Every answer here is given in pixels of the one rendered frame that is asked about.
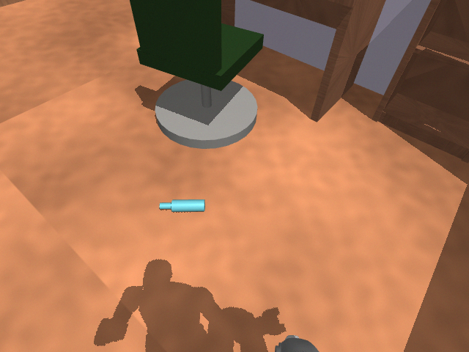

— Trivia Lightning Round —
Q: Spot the office chair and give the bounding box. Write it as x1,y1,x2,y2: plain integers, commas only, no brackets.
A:
130,0,264,149

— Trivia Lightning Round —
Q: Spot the desk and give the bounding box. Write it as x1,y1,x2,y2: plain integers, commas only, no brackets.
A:
221,0,386,122

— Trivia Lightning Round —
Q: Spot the bottle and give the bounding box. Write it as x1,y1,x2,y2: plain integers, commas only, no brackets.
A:
160,199,205,212

